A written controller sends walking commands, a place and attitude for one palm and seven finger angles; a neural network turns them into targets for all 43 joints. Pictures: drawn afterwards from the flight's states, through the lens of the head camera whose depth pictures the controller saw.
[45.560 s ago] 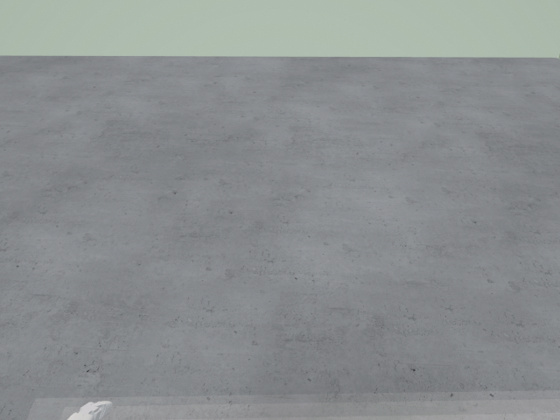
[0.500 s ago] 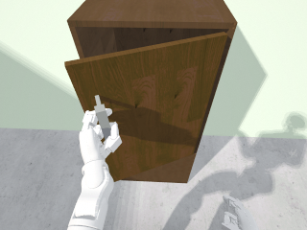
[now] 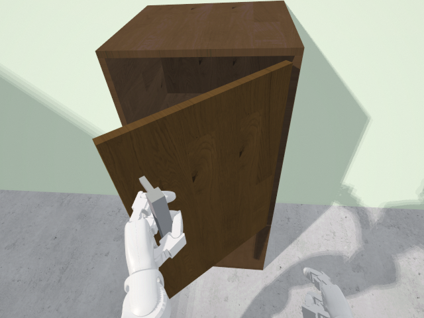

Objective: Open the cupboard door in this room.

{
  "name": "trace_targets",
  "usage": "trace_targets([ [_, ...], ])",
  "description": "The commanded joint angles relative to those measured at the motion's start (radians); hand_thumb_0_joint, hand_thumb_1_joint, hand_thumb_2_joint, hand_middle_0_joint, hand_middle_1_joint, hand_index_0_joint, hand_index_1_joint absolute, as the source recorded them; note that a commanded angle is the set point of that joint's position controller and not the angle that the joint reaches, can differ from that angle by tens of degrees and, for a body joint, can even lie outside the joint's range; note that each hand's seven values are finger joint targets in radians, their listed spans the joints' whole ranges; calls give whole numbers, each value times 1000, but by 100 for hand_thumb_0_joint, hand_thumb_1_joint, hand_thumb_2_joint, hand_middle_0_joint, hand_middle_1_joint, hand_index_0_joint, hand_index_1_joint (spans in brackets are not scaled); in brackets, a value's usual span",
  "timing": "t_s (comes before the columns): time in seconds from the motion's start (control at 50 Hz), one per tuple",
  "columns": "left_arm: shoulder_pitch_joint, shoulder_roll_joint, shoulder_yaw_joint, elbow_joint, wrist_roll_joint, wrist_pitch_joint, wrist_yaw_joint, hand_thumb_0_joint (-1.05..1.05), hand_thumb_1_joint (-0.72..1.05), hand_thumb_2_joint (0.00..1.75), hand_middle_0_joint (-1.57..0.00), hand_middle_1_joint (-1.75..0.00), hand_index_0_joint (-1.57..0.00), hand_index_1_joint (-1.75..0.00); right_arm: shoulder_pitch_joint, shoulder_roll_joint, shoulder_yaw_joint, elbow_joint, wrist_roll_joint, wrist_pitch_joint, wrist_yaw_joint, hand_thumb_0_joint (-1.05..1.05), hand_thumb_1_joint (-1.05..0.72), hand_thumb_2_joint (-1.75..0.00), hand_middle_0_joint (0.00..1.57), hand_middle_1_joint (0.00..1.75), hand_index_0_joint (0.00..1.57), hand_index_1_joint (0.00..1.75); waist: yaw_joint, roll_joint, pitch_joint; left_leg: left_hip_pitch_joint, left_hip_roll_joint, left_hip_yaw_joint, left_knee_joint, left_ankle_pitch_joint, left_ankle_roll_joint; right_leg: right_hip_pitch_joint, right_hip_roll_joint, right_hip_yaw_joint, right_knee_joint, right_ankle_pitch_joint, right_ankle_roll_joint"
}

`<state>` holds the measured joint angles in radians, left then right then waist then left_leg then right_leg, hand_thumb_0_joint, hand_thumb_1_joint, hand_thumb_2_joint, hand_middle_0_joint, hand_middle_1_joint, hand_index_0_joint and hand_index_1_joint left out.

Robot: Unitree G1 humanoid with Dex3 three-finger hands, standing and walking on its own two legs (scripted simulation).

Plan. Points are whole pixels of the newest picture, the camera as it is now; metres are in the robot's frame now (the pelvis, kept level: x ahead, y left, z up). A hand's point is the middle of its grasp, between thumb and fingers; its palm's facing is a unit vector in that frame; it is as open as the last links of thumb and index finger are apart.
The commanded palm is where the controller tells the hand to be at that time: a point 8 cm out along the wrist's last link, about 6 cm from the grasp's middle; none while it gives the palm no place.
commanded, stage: open thumb and fingers to let go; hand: left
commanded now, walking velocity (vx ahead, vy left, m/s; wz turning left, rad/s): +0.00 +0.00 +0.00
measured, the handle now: (158, 214) +0.28 +0.11 +0.09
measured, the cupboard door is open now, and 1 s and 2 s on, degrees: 42 41 43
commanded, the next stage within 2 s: slide the hand sideways off the handle in 0.76 s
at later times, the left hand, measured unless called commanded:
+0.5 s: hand (169, 230) +0.25 +0.09 +0.10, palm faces +0.32 -0.95 +0.01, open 13.1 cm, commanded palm +0.20 +0.12 +0.10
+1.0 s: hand (167, 245) +0.22 +0.09 +0.09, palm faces -0.02 -1.00 -0.03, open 15.7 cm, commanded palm +0.20 +0.11 +0.10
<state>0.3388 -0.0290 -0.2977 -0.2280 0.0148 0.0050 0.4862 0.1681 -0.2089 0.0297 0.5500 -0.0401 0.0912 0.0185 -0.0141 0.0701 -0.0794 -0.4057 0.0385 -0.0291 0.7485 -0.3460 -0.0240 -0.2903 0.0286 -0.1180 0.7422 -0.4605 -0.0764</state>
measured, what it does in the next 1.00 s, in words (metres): stands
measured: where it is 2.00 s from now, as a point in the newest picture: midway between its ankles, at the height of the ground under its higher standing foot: outside the picture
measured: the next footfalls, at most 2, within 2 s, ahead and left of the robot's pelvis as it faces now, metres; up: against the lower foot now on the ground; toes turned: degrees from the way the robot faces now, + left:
none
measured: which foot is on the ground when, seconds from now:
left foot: down 0.00-1.00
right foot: down 0.00-1.00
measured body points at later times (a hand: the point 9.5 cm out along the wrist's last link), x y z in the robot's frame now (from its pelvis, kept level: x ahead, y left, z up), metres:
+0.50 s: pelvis +0.00 +0.01 +0.00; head -0.01 -0.02 +0.45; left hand +0.23 +0.13 +0.10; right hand +0.19 -0.21 -0.09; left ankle +0.03 +0.15 -0.71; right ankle -0.03 -0.06 -0.71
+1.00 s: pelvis -0.01 +0.03 +0.00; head -0.02 +0.02 +0.45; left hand +0.22 +0.14 +0.10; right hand +0.17 -0.18 -0.08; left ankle +0.03 +0.15 -0.71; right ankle -0.03 -0.06 -0.71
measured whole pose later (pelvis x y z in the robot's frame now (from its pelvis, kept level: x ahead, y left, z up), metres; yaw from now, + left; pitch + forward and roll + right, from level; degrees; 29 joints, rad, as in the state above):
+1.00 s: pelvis -0.01 +0.03 +0.00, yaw -1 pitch +1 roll +0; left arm 0.29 0.04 -0.30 -0.20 0.01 -0.08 0.20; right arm 0.21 -0.20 0.03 0.48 0.00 0.04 0.02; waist 0.01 0.05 -0.06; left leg -0.47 0.01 -0.01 0.79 -0.34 0.00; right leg -0.36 -0.01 -0.09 0.79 -0.45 -0.04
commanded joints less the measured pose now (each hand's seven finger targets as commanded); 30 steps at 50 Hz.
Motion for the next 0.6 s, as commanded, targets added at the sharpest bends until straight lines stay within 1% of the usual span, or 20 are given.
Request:
trace_targets([
  [0.0,-203,-99,58,-166,17,-88,32,0,62,78,-38,-132,-38,-132,-176,-52,-23,-180,-2,-72,-21,0,-90,-90,20,30,20,30,31,-193,-64,74,-71,2,-13,140,48,-72,-101,205,-257,326,92],
  [0.02,-176,-91,59,-174,19,-95,22,0,55,75,-38,-131,-38,-131,-160,-54,-30,-182,-1,-73,-21,0,-90,-90,20,30,20,30,36,-197,-90,81,-68,3,-20,160,49,-45,-100,200,-248,371,92],
  [0.04,-165,-88,59,-172,20,-102,13,0,48,72,-37,-130,-37,-130,-155,-54,-31,-184,1,-73,-22,0,-90,-90,20,30,20,30,36,-185,-96,82,-66,6,-30,171,49,-35,-101,191,-234,409,91],
  [0.08,-164,-103,30,-190,28,-118,-3,0,34,66,-36,-129,-36,-129,-135,-58,-34,-187,2,-77,-18,0,-90,-90,20,30,20,30,25,-165,-108,93,-63,8,-32,195,53,-33,-96,176,-207,479,93],
  [0.1,-138,-98,34,-179,27,-122,-12,0,27,63,-35,-128,-35,-128,-124,-60,-34,-190,2,-78,-17,0,-90,-90,20,30,20,30,25,-181,-104,83,-61,6,-34,199,52,-27,-95,173,-200,505,96],
  [0.12,-123,-87,40,-176,30,-126,-19,0,20,60,-35,-127,-35,-127,-122,-63,-36,-189,3,-78,-17,0,-90,-90,20,30,20,30,26,-177,-98,84,-59,6,-34,203,54,-28,-93,169,-198,515,95],
  [0.14,-138,-81,40,-193,27,-135,-24,0,13,57,-35,-127,-35,-127,-121,-64,-37,-191,5,-76,-17,0,-90,-90,20,30,20,30,21,-161,-98,82,-59,7,-37,200,53,-30,-95,170,-192,515,94],
  [0.16,-144,-91,30,-198,23,-139,-27,0,6,54,-34,-126,-34,-126,-119,-64,-35,-199,4,-79,-18,0,-90,-90,20,30,20,30,20,-168,-99,79,-62,7,-34,191,55,-32,-95,169,-192,502,96],
  [0.18,-152,-80,40,-192,22,-145,-29,0,-1,51,-33,-125,-33,-125,-118,-65,-36,-197,3,-81,-22,0,-90,-90,20,30,20,30,14,-184,-92,77,-60,6,-29,187,55,-40,-97,177,-199,499,100],
  [0.22,-157,-63,58,-197,23,-154,-25,0,-15,45,-32,-124,-32,-124,-114,-66,-38,-194,3,-83,-24,0,-90,-90,20,30,20,30,20,-180,-92,75,-61,6,-27,186,56,-38,-94,179,-202,479,95],
  [0.3,-188,-80,41,-189,27,-164,-14,0,-43,33,-30,-121,-30,-121,-118,-64,-35,-198,2,-90,-27,0,-90,-90,20,30,20,30,14,-170,-101,78,-62,6,-21,175,56,-65,-91,170,-192,436,93],
  [0.32,-175,-78,40,-200,32,-165,-12,0,-50,30,-30,-120,-30,-120,-114,-66,-40,-198,3,-92,-26,0,-90,-90,20,30,20,30,20,-163,-110,87,-58,6,-21,188,57,-59,-85,163,-186,441,88],
  [0.34,-159,-94,28,-199,30,-164,-12,0,-50,30,-30,-120,-30,-120,-114,-65,-39,-204,2,-94,-25,0,-90,-90,20,30,20,30,22,-163,-126,93,-59,10,-23,196,58,-56,-82,150,-174,457,87],
  [0.36,-164,-106,11,-198,32,-162,-14,0,-50,30,-30,-120,-30,-120,-111,-66,-37,-206,5,-95,-23,0,-90,-90,20,30,20,30,16,-165,-117,90,-58,9,-23,198,58,-62,-81,143,-169,463,87],
  [0.44,-173,-117,-1,-194,31,-149,-5,0,-50,30,-27,-100,-27,-100,-118,-67,-35,-212,6,-97,-21,0,-90,-90,20,30,20,30,17,-169,-103,95,-57,11,-23,185,59,-79,-74,130,-173,419,84],
  [0.46,-194,-118,-4,-205,32,-149,-2,0,-50,30,-26,-95,-26,-95,-118,-66,-35,-211,7,-98,-20,0,-90,-90,20,30,20,30,13,-163,-112,102,-57,13,-22,188,59,-81,-72,127,-173,412,82],
  [0.5,-185,-115,2,-206,31,-144,3,0,-50,30,-24,-85,-24,-85,-118,-65,-33,-210,7,-98,-19,0,-90,-90,20,30,20,30,17,-153,-119,104,-56,14,-21,197,57,-77,-68,123,-167,425,80],
  [0.52,-162,-123,-4,-195,37,-136,5,0,-50,30,-23,-80,-23,-80,-117,-66,-35,-209,8,-96,-17,0,-90,-90,20,30,20,30,22,-142,-112,107,-53,13,-24,203,57,-78,-60,109,-161,410,71],
  [0.54,-174,-146,-27,-193,36,-131,5,0,-50,30,-22,-75,-22,-75,-121,-64,-31,-211,10,-95,-14,0,-90,-90,20,30,20,30,17,-144,-102,109,-51,11,-30,199,58,-93,-56,97,-156,390,69],
  [0.58,-183,-155,-34,-196,38,-121,13,0,-50,30,-21,-65,-21,-65,-128,-65,-31,-213,10,-95,-10,0,-90,-90,20,30,20,30,18,-135,-101,112,-49,12,-28,196,56,-102,-49,89,-153,361,64],
])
